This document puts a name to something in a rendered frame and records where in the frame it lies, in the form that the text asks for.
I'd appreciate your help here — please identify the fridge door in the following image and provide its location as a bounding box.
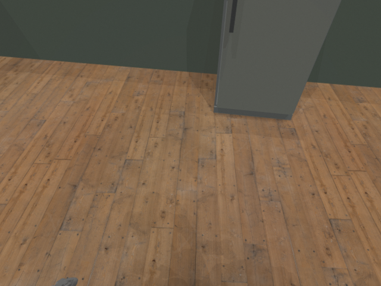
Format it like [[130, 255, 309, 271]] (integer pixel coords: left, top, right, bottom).
[[217, 0, 341, 115]]

